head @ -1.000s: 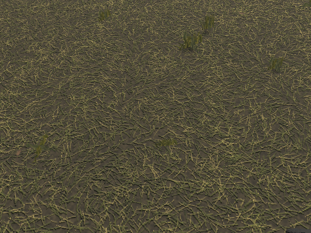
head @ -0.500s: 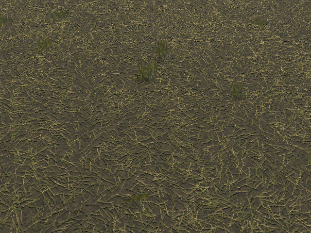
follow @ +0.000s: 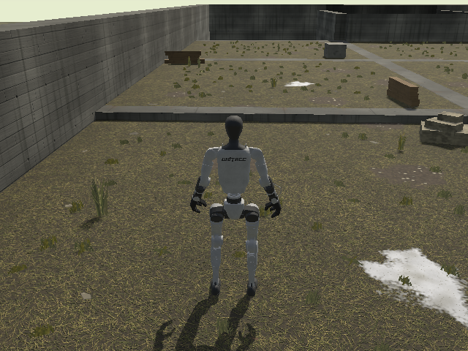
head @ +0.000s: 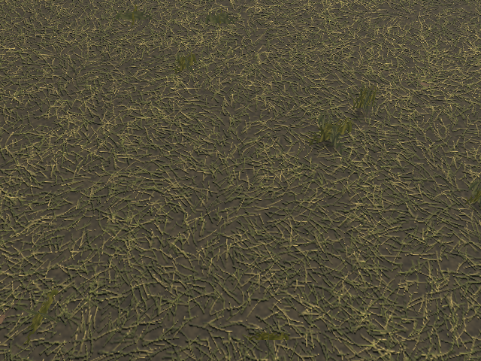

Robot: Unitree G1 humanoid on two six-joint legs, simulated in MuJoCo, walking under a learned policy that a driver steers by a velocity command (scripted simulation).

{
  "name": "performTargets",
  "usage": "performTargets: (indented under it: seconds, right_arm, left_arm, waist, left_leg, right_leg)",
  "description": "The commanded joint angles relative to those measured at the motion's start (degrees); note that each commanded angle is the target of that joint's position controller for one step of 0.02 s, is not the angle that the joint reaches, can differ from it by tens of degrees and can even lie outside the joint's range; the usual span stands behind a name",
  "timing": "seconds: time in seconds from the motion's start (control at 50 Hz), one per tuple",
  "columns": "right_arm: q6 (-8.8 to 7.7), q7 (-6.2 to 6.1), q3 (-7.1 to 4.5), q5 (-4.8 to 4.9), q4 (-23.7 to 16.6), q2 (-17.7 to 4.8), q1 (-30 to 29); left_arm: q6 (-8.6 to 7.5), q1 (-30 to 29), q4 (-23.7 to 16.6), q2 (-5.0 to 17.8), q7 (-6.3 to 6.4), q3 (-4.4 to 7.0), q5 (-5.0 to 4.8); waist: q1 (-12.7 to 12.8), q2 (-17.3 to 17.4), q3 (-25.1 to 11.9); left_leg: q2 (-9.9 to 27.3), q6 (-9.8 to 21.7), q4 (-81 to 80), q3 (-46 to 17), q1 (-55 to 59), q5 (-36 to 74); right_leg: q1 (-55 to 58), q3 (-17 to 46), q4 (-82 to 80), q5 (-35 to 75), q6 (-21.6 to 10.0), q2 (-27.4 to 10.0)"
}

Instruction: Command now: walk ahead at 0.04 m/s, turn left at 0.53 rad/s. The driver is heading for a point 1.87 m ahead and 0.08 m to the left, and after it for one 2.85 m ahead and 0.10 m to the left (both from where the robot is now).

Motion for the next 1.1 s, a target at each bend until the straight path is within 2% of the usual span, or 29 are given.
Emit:
performTargets:
  seconds: [0.02, 0.08, 0.1, 0.12, 0.14, 0.16, 0.18, 0.22, 0.34, 0.46, 0.52, 0.54, 0.56, 0.58, 0.6, 0.62, 0.64, 0.68, 0.76, 0.8, 0.84, 0.86, 0.88, 0.9, 0.92, 0.94, 1.0, 1.04, 1.1]
  right_arm:
    - [-0.23, 1.00, -1.12, -0.06, -3.91, -4.53, 2.80]
    - [-0.12, 1.47, -2.13, -0.53, -2.44, -5.62, 7.23]
    - [-0.18, 0.83, -3.25, -0.70, -2.75, -9.51, 8.16]
    - [-0.26, 0.09, -4.29, -1.08, -5.25, -16.15, 6.17]
    - [-1.72, 0.45, -3.81, -3.27, -5.81, -14.50, 7.11]
    - [-2.95, 0.47, -3.33, -3.32, -5.85, -13.05, 4.30]
    - [-3.53, 0.25, -3.10, -1.90, -6.41, -11.44, 0.44]
    - [-3.53, -0.40, -1.92, -0.44, -7.19, -8.31, -2.31]
    - [-2.93, -1.47, -1.69, -0.51, -7.35, -7.69, 0.61]
    - [-2.16, -0.38, -1.39, -1.04, -6.91, -7.99, -0.29]
    - [-1.95, -0.20, -0.56, -0.17, -6.36, -6.46, -2.50]
    - [-2.15, -0.25, -0.27, -0.12, -5.87, -5.68, -1.45]
    - [-2.64, -0.24, 0.26, -1.18, -5.76, -4.05, 0.08]
    - [-3.30, 0.18, 0.43, -1.53, -5.72, -2.77, 3.13]
    - [-3.44, 0.07, 0.40, -2.21, -5.43, -3.80, 1.50]
    - [-3.33, 0.00, 0.18, -2.12, -5.00, -4.48, 0.06]
    - [-3.02, -0.09, 0.27, -1.98, -4.78, -3.66, -1.89]
    - [-2.77, 0.09, -0.12, -1.23, -5.41, -4.10, -3.59]
    - [-5.68, 1.07, -0.25, 0.39, -5.49, -3.25, -4.46]
    - [-7.10, 1.65, -0.09, 0.37, -4.58, -1.88, -2.93]
    - [-7.91, 1.90, -0.80, -0.17, -1.41, -2.04, 2.90]
    - [-7.97, 1.62, -1.44, -0.22, -0.05, -3.42, 7.97]
    - [-8.05, 0.88, -2.40, -0.68, 0.72, -7.07, 14.49]
    - [-8.10, 1.23, -3.80, -1.06, 1.15, -12.37, 17.38]
    - [-8.68, 1.05, -2.84, -1.29, 0.83, -8.70, 15.97]
    - [-9.21, 0.80, -1.93, -1.08, 0.31, -5.76, 13.64]
    - [-9.66, 0.75, -1.23, -1.05, 0.09, -3.87, 9.80]
    - [-9.73, 0.69, -1.20, -1.41, 0.32, -3.59, 9.80]
    - [-9.52, 0.34, -1.29, -1.37, 0.95, -4.47, 9.66]
  left_arm:
    - [-0.42, -2.59, -3.09, 10.47, 0.12, 2.79, -0.75]
    - [0.25, -1.56, -1.31, 9.44, 0.00, 2.77, -2.24]
    - [0.57, 1.19, -0.42, 6.74, -0.34, 2.28, -1.50]
    - [0.48, -0.76, -3.58, 5.26, -0.30, 1.74, 0.45]
    - [0.21, -6.98, -4.78, 7.46, 0.19, 2.48, 0.38]
    - [0.34, -6.19, -4.48, 7.90, 0.35, 2.87, -0.79]
    - [0.61, -3.65, -2.87, 8.06, 0.74, 3.25, -0.84]
    - [0.72, -1.75, -1.48, 8.54, 1.21, 3.69, -0.08]
    - [-0.07, -2.63, -1.81, 5.84, 0.31, 2.47, -1.13]
    - [-0.46, -2.11, -1.64, 6.61, -1.02, 1.96, -1.68]
    - [-1.18, 1.10, -0.43, 5.48, -1.74, 1.54, -1.52]
    - [-1.46, 2.06, -0.11, 6.10, -1.90, 1.52, -0.86]
    - [-1.59, 3.17, -0.44, 9.22, -1.69, 1.94, 0.20]
    - [-1.38, 0.66, -0.26, 12.20, -1.53, 2.41, 0.45]
    - [-1.44, -1.25, -0.60, 7.92, -1.68, 1.28, 0.36]
    - [-1.67, -1.75, -0.55, 5.78, -1.89, 0.54, 0.32]
    - [-1.76, -0.62, 0.01, 6.26, -1.87, 0.56, 0.15]
    - [-1.80, 2.74, 1.13, 10.76, -1.48, 1.57, -0.75]
    - [-2.01, 6.57, 1.87, 11.26, -0.68, 1.81, -1.81]
    - [-1.74, 4.57, 1.47, 11.04, -1.09, 1.65, -2.76]
    - [-1.16, 2.76, 0.90, 10.18, -1.39, 1.40, -3.08]
    - [-1.42, 1.98, 0.38, 7.89, -1.57, 0.73, -2.70]
    - [-2.04, -0.64, -1.30, 2.97, -1.96, -0.68, -2.24]
    - [-3.02, -1.44, -3.93, 3.59, -1.73, -0.71, -3.01]
    - [-3.65, -0.64, -3.21, 7.47, -1.67, 0.56, -3.80]
    - [-3.91, 1.33, -2.05, 8.13, -2.09, 1.00, -4.28]
    - [-3.90, 1.48, -0.68, 6.65, -2.95, 1.19, -3.23]
    - [-3.56, 1.62, -0.72, 4.68, -3.75, 0.74, -3.10]
    - [-3.21, -2.19, -3.15, 3.12, -4.32, 0.04, -2.73]
  waist:
    - [-0.92, -9.78, -9.44]
    - [-3.17, -6.65, -8.39]
    - [-2.12, 4.47, -5.83]
    - [-1.10, 19.64, -2.70]
    - [-5.27, 13.22, -5.13]
    - [-2.95, 10.26, -4.75]
    - [-0.83, 7.34, -4.46]
    - [0.32, 7.11, -5.81]
    - [-1.26, 6.87, -8.35]
    - [-2.58, 8.13, -6.68]
    - [0.08, 6.66, -6.55]
    - [0.38, 5.16, -6.77]
    - [-0.71, -0.26, -8.35]
    - [-4.91, -10.25, -7.91]
    - [-3.56, -11.49, -8.02]
    - [-2.70, -10.21, -7.94]
    - [-1.28, -10.17, -7.29]
    - [0.67, -12.74, -1.39]
    - [2.28, -11.47, 3.19]
    - [0.45, -9.77, 2.49]
    - [-2.87, -8.37, -0.38]
    - [-5.02, -6.48, -3.14]
    - [-7.77, 3.18, -5.17]
    - [-8.17, 14.91, -4.79]
    - [-7.28, 9.62, -1.21]
    - [-5.48, 6.91, 1.04]
    - [-3.80, 4.57, 2.88]
    - [-3.54, 4.31, 1.47]
    - [-3.94, 3.15, 2.84]
  left_leg:
    - [0.21, 1.99, -6.08, 1.64, 7.38, 1.84]
    - [-2.56, 6.43, -20.66, 3.03, 16.82, 9.90]
    - [4.13, 10.20, -29.08, -8.61, 20.74, 18.80]
    - [18.20, 20.35, -33.15, -29.51, 21.91, 29.36]
    - [18.63, 23.98, -35.05, -31.03, 17.58, 25.61]
    - [15.51, 21.14, -34.91, -25.93, 16.72, 21.94]
    - [12.24, 17.50, -33.98, -22.03, 16.67, 19.16]
    - [9.66, 15.21, -32.72, -18.81, 16.27, 23.31]
    - [7.95, 15.60, -30.52, -18.33, 22.30, 25.81]
    - [8.39, 17.27, -29.22, -21.66, 17.42, 26.25]
    - [6.20, 15.06, -26.50, -21.65, 16.21, 27.48]
    - [4.57, 12.73, -25.99, -21.08, 14.15, 24.22]
    - [1.31, 9.34, -21.90, -17.90, 10.74, 16.82]
    - [-5.26, 6.25, -19.15, -10.52, 7.50, 5.09]
    - [-4.28, 3.89, -20.00, -8.53, 10.72, 1.98]
    - [-4.17, 3.31, -20.71, -7.42, 12.56, 3.22]
    - [-5.25, 3.31, -20.00, -5.66, 12.67, 2.76]
    - [-6.51, 3.53, -14.26, -1.69, 6.80, -1.78]
    - [-2.65, 5.42, -8.59, -1.44, -1.64, -6.56]
    - [-3.23, 6.39, -17.98, -0.04, 6.08, -3.28]
    - [-5.37, 6.17, -27.88, 2.52, 21.29, 10.52]
    - [-2.92, 6.25, -27.77, -0.04, 29.81, 10.79]
    - [6.91, 8.83, -32.16, -12.74, 38.34, 3.69]
    - [18.15, 15.89, -38.75, -30.97, 38.53, -4.86]
    - [20.44, 18.79, -39.92, -33.97, 36.19, -8.58]
    - [18.28, 16.96, -40.14, -29.27, 36.10, -9.35]
    - [13.31, 12.10, -41.73, -14.02, 34.30, 9.31]
    - [11.18, 11.52, -41.77, -6.64, 32.20, 20.82]
    - [9.92, 11.78, -43.46, 0.47, 28.31, 24.89]
  right_leg:
    - [6.17, 9.67, -7.49, 7.73, -11.81, -15.80]
    - [2.16, 5.00, 0.38, -1.27, -5.42, -12.84]
    - [-5.71, -0.89, 12.60, -10.52, 0.25, -7.49]
    - [-21.38, -2.32, 26.46, -29.49, 5.57, 2.30]
    - [-21.21, 7.80, 37.09, -30.60, 4.65, 2.89]
    - [-21.30, 10.04, 39.94, -25.13, 3.46, 1.92]
    - [-21.27, 10.69, 39.69, -19.83, 3.15, 1.22]
    - [-18.96, 10.65, 40.89, -14.58, 3.92, 1.62]
    - [-15.71, 10.93, 27.81, -10.24, 5.80, 2.51]
    - [-4.40, 9.36, 16.11, -14.25, 5.05, 2.50]
    - [3.83, 8.21, 0.60, -5.04, 3.29, 2.88]
    - [8.86, 9.56, -4.37, 2.81, 2.14, 1.48]
    - [14.25, 15.34, -4.18, 12.79, -0.14, -5.23]
    - [14.00, 20.54, -2.66, 19.80, -5.60, -10.37]
    - [9.21, 22.97, -4.53, 13.12, -9.45, -12.41]
    - [8.76, 21.50, -5.89, 0.65, -8.12, -9.75]
    - [8.04, 20.40, -7.02, -11.99, -6.12, -7.18]
    - [6.08, 24.81, -11.79, -31.43, -7.27, -9.28]
    - [9.17, 30.64, -14.43, -29.54, -11.26, -14.31]
    - [6.32, 26.66, -13.33, -23.65, -10.43, -11.02]
    - [0.15, 21.97, -9.01, -16.19, -8.68, -6.64]
    - [-4.61, 20.12, -4.05, -14.47, -6.68, -4.48]
    - [-14.22, 14.06, 10.56, -15.58, -2.66, 1.61]
    - [-23.07, 9.86, 23.46, -23.80, -0.96, 4.85]
    - [-27.75, 14.89, 33.69, -25.41, -1.35, 2.15]
    - [-30.33, 16.82, 37.21, -20.31, -2.34, 0.69]
    - [-30.83, 16.26, 36.87, -8.27, -2.41, -1.60]
    - [-28.60, 13.71, 36.21, -3.58, -0.91, -1.42]
    - [-26.62, 10.87, 28.03, 2.97, 1.22, -1.61]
